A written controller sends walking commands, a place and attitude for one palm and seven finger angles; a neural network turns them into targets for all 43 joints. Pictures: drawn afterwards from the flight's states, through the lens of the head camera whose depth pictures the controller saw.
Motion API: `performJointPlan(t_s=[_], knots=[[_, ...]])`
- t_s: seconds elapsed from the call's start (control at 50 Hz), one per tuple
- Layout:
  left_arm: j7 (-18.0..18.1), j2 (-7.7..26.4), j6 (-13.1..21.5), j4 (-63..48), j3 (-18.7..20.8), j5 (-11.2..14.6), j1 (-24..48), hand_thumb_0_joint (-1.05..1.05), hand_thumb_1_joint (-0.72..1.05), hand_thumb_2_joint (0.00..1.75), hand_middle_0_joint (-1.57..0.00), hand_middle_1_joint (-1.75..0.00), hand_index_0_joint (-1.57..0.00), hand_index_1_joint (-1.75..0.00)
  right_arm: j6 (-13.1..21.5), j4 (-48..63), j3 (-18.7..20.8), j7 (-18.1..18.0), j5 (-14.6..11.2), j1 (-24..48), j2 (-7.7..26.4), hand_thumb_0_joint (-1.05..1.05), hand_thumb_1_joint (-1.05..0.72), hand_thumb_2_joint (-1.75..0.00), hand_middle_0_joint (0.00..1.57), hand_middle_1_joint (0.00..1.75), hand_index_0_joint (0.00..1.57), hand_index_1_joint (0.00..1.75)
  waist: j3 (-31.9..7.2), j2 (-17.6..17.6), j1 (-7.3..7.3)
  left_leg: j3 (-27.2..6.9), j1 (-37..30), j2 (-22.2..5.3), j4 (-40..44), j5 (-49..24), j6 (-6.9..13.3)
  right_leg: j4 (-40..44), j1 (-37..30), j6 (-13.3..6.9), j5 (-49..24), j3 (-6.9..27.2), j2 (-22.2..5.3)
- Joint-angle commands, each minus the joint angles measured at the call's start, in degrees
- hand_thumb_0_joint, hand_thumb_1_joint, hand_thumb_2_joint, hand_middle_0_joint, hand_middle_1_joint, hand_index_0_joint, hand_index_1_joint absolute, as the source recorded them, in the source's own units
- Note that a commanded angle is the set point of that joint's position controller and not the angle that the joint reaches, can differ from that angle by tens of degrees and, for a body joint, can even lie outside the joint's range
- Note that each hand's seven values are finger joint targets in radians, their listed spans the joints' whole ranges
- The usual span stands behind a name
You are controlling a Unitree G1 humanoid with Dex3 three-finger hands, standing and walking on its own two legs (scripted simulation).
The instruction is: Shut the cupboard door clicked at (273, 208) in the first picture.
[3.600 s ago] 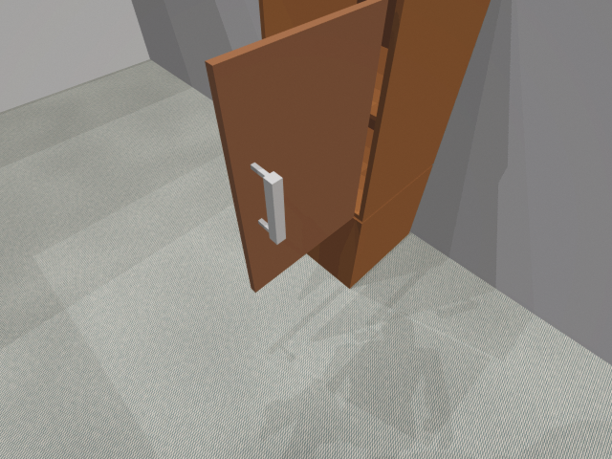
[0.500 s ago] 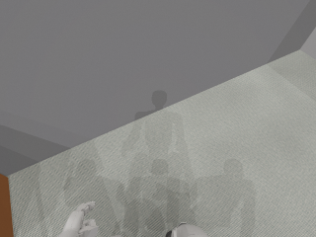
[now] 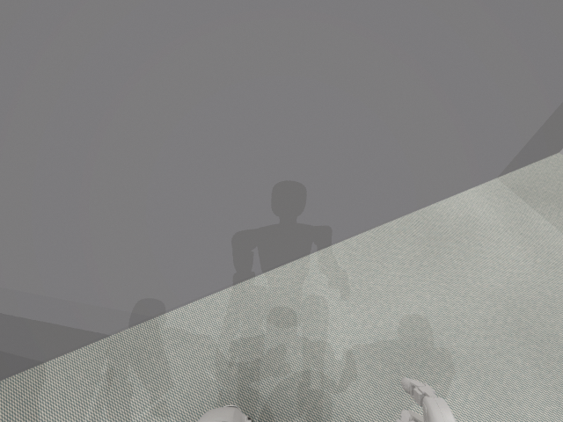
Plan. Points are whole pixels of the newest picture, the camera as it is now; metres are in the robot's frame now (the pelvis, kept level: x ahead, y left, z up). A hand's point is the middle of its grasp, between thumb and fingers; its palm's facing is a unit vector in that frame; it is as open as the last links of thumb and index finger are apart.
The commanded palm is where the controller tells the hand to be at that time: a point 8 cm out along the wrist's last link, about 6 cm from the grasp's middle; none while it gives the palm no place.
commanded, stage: walk to a spot facing it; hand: left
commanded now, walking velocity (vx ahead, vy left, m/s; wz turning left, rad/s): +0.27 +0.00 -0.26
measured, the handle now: out of the picture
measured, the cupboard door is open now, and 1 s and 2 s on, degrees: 89 89 89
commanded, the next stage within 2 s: turn to face it in 0.04 s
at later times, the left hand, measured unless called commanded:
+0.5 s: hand (214, 325) +0.29 +0.15 -0.14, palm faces +0.11 -0.97 -0.23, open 7.3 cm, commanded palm none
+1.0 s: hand (187, 352) +0.23 +0.19 -0.14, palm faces +0.44 -0.85 -0.30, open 7.4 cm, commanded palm none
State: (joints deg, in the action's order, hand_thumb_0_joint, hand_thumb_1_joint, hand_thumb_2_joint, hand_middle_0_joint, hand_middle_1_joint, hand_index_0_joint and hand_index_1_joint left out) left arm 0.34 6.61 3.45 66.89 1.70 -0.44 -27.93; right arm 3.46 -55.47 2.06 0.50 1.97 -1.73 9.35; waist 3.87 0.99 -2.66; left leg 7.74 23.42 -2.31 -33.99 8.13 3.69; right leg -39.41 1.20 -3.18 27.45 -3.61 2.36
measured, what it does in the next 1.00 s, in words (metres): walks ahead, turning left: right foot, then left foot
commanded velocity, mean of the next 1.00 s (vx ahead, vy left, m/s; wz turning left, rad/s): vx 0.02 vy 0.00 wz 0.49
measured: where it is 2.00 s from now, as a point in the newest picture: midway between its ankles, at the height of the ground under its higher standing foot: (319, 400)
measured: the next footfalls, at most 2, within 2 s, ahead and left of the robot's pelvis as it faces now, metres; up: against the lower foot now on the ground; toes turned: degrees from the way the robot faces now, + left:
right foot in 0.34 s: +0.25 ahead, -0.16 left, +0.00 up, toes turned -6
left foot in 0.68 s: +0.26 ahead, +0.10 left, +0.00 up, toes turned +23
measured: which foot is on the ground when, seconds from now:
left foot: down 0.00-0.36, up 0.38-0.66, down 0.68-1.00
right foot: up 0.00-0.32, down 0.34-0.66, up 0.68-1.00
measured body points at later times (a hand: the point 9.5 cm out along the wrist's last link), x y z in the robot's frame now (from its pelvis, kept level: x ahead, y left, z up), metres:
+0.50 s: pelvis +0.18 -0.05 +0.01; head +0.22 -0.05 +0.46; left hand +0.28 +0.20 -0.12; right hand +0.15 -0.28 -0.14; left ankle +0.12 +0.07 -0.65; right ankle +0.21 -0.15 -0.72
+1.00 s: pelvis +0.24 -0.06 +0.01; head +0.29 -0.04 +0.46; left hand +0.21 +0.23 -0.12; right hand +0.44 -0.25 -0.13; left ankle +0.23 +0.08 -0.72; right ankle +0.29 -0.18 -0.70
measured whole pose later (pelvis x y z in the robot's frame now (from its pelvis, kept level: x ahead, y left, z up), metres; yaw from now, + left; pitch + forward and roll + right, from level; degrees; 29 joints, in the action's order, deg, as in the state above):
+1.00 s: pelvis +0.24 -0.06 +0.01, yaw +26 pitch +2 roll -1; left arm 0.5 14.8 -2.2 50.7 4.3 -0.8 -9.3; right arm -2.7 -50.8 3.9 0.6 1.5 -8.7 14.0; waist 4.1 -1.4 0.7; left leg -3.1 21.9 -0.8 -32.0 12.4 -1.0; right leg -42.0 21.5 4.1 21.9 -2.0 -2.2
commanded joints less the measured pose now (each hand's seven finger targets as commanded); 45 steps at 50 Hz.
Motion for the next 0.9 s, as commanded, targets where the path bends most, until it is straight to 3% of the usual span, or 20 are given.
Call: performJointPlan(t_s=[0.0,0.04,0.12,0.22,0.28,0.3,0.32,0.34,0.36,0.38,0.42,0.46,0.56,0.6,0.62,0.64,0.66,0.72,0.78,0.88], knots=[[0.5,6.1,1.7,-8.4,1.5,-0.4,7.7,0.0,0.9,0.9,-0.2,-0.3,-0.2,-0.3,-0.1,-3.9,3.0,-1.7,-0.5,-22.0,12.7,0.0,-0.9,-0.9,0.2,0.3,0.2,0.3,-7.0,-7.4,8.22,-31.6,-24.3,-24.9,17.3,-1.6,11.7,-42.4,35.8,0.6,-0.8,5.6,-4.8],[-0.7,4.7,0.2,-8.0,1.9,-1.2,8.1,0.0,0.9,0.9,-0.2,-0.3,-0.2,-0.3,0.8,-2.7,1.3,-2.0,-0.3,-17.0,6.8,0.0,-0.9,-0.9,0.2,0.3,0.2,0.3,0.4,-7.4,4.5,-22.3,-12.3,-19.8,22.0,3.7,7.2,-38.3,34.1,1.5,-6.9,5.8,-8.0],[-1.2,1.2,-2.1,-7.4,1.8,-1.5,5.9,0.0,0.9,0.9,-0.2,-0.3,-0.2,-0.3,1.3,-3.5,1.1,-2.0,-0.4,-16.4,5.3,0.0,-0.9,-0.9,0.2,0.3,0.2,0.3,-1.5,-6.9,1.06,-5.0,-8.0,-14.0,21.6,-9.9,4.6,-20.7,26.8,2.9,-11.5,2.4,-9.2],[-1.1,3.2,-1.9,-8.8,1.2,-1.2,11.8,0.0,0.9,0.9,-0.2,-0.3,-0.2,-0.3,-0.2,-5.3,0.7,-2.0,-0.7,-18.7,6.9,0.0,-0.9,-0.9,0.2,0.3,0.2,0.3,-0.3,-7.8,1.84,-6.4,-4.1,-10.8,17.3,-11.3,4.3,-0.3,14.7,4.2,-18.0,-3.0,-5.8],[-0.7,7.7,-1.6,-9.3,2.0,-0.9,10.9,0.0,0.9,0.9,-0.2,-0.3,-0.2,-0.3,-1.4,-4.7,0.9,-1.7,-1.0,-18.1,7.6,0.0,-0.9,-0.9,0.2,0.3,0.2,0.3,-0.9,-6.7,0.05,-7.8,-1.4,-7.5,10.3,-5.1,0.7,8.6,5.9,4.4,-22.1,-3.4,-5.2],[-0.2,11.3,-1.2,-8.7,2.8,-0.9,8.1,0.0,0.9,0.9,-0.2,-0.3,-0.2,-0.3,-1.7,-4.2,0.8,-1.5,-1.3,-18.2,6.4,0.0,-0.9,-0.9,0.2,0.3,0.2,0.3,-3.4,-1.1,-1.45,-6.0,4.4,-4.9,4.4,2.3,-1.8,10.0,-2.8,3.2,-29.9,2.6,-11.5],[0.4,16.3,-0.8,-8.0,3.8,-1.2,4.5,0.0,0.9,0.9,-0.2,-0.3,-0.2,-0.3,-1.8,-3.6,0.6,-0.9,-1.6,-20.2,4.1,0.0,-0.9,-0.9,0.2,0.3,0.2,0.3,-8.2,10.1,-2.47,-0.4,9.9,1.3,-7.7,16.4,-4.8,12.9,-10.0,-1.6,-38.8,12.5,-24.3],[0.7,19.1,-0.8,-8.0,4.3,-0.8,1.3,0.0,0.9,0.9,-0.2,-0.3,-0.2,-0.3,-2.5,-2.3,0.9,-1.3,-1.6,-19.5,3.8,0.0,-0.9,-0.9,0.2,0.3,0.2,0.3,-11.9,16.4,-4.04,-2.0,9.5,2.0,-23.9,32.6,-5.6,17.8,-9.4,-7.3,-46.0,18.4,-33.1],[1.3,17.4,-0.7,-8.7,4.0,-0.7,3.7,0.0,0.9,0.9,-0.2,-0.3,-0.2,-0.3,-2.9,-2.0,1.2,-1.6,-1.5,-17.7,4.8,0.0,-0.9,-0.9,0.2,0.3,0.2,0.3,-11.9,18.2,-3.53,-6.1,11.9,-0.4,-32.5,31.0,-5.8,17.7,-7.2,-9.2,-51.2,18.6,-32.4],[1.8,15.5,-1.5,-10.0,3.7,-0.6,7.2,0.0,0.9,0.9,-0.2,-0.3,-0.2,-0.3,-3.3,-1.7,1.5,-1.5,-1.8,-16.5,5.0,0.0,-0.9,-0.9,0.2,0.3,0.2,0.3,-10.2,14.2,-2.12,-7.1,12.6,-2.2,-35.8,27.7,-5.9,17.0,-5.5,-8.8,-50.0,13.7,-31.1],[2.1,13.2,-1.7,-12.5,3.1,-0.9,13.1,0.0,0.9,0.9,-0.2,-0.3,-0.2,-0.3,-4.3,-1.9,1.1,-0.7,-1.5,-16.5,3.2,0.0,-0.9,-0.9,0.2,0.3,0.2,0.3,-8.3,8.9,1.04,-6.7,9.0,-3.7,-32.7,22.9,-6.3,17.1,2.7,-5.5,-45.7,3.0,-27.0],[1.9,12.6,-1.8,-13.9,2.9,-1.1,16.4,0.0,0.9,0.9,-0.2,-0.3,-0.2,-0.3,-5.1,-1.8,0.8,0.0,-1.2,-17.1,1.8,0.0,-0.9,-0.9,0.2,0.3,0.2,0.3,-5.7,9.5,3.02,-4.0,5.1,-3.3,-26.0,18.9,-6.8,18.3,8.9,-3.4,-40.7,-2.5,-24.9],[1.6,14.0,-2.2,-15.0,4.0,-1.2,17.4,0.0,0.9,0.9,-0.2,-0.3,-0.2,-0.3,-5.2,1.0,1.2,0.8,-1.0,-14.3,2.6,0.0,-0.9,-0.9,0.2,0.3,0.2,0.3,-4.1,8.9,3.24,0.5,0.9,-1.5,-10.2,13.2,-6.4,14.3,9.0,-1.8,-35.7,-7.1,-24.2],[1.4,13.8,-2.6,-15.8,4.5,-0.9,17.7,0.0,0.9,0.9,-0.2,-0.3,-0.2,-0.3,-4.9,2.1,1.9,1.0,-0.7,-15.8,4.7,0.0,-0.9,-0.9,0.2,0.3,0.2,0.3,-5.6,5.8,4.72,1.1,-6.3,-0.7,-0.9,5.8,-5.8,8.2,11.2,0.3,-30.7,-9.0,-23.2],[1.1,13.1,-3.0,-16.6,4.4,-0.5,17.8,0.0,0.9,0.9,-0.2,-0.3,-0.2,-0.3,-4.6,1.8,2.7,1.0,-0.5,-18.7,7.7,0.0,-0.9,-0.9,0.2,0.3,0.2,0.3,-7.9,-1.7,6.71,-1.7,-13.8,-1.8,4.9,-3.0,-4.9,0.2,15.4,2.6,-25.0,-10.3,-21.3],[0.8,9.8,-3.6,-18.6,3.9,0.0,17.2,0.0,0.9,0.9,-0.2,-0.3,-0.2,-0.3,-4.0,2.5,4.4,0.6,0.2,-21.5,14.8,0.0,-0.9,-0.9,0.2,0.3,0.2,0.3,-9.8,-20.4,8.1,-24.9,-19.8,-16.9,10.6,-21.5,3.1,-14.1,28.4,7.5,2.0,-11.4,-12.4],[1.1,9.4,-4.0,-21.3,2.9,-0.5,20.9,0.0,0.9,0.9,-0.2,-0.3,-0.2,-0.3,-4.4,2.4,5.1,-0.1,-0.1,-23.3,18.7,0.0,-0.9,-0.9,0.2,0.3,0.2,0.3,-10.9,-20.2,9.77,-34.5,-19.2,-25.1,14.0,-24.2,9.9,-24.9,32.8,7.5,15.6,-3.3,-8.7],[0.9,10.1,-4.2,-20.1,3.4,-1.1,22.8,0.0,0.9,0.9,-0.2,-0.3,-0.2,-0.3,-3.9,5.0,4.2,-1.4,-0.3,-15.1,15.5,0.0,-0.9,-0.9,0.2,0.3,0.2,0.3,-7.8,-14.6,6.31,-27.7,-13.4,-17.9,14.1,-12.0,7.2,-32.9,36.9,7.3,1.9,4.3,-9.0],[0.2,10.2,-4.6,-18.1,3.5,-0.9,18.5,0.0,0.9,0.9,-0.2,-0.3,-0.2,-0.3,-3.5,6.8,3.6,-1.4,-0.5,-10.2,14.2,0.0,-0.9,-0.9,0.2,0.3,0.2,0.3,-8.4,-10.2,3.52,-18.8,-13.5,-12.5,13.2,-14.5,4.6,-27.4,32.6,8.0,-4.2,3.2,-8.1],[0.3,10.2,-4.8,-19.7,2.9,-0.6,18.8,0.0,0.9,0.9,-0.2,-0.3,-0.2,-0.3,-4.6,7.4,4.5,-0.7,-0.3,-8.7,16.1,0.0,-0.9,-0.9,0.2,0.3,0.2,0.3,-7.5,-9.0,4.14,-20.8,-10.7,-11.2,13.3,-7.1,5.0,-10.7,24.6,7.6,-2.0,1.2,-5.1]])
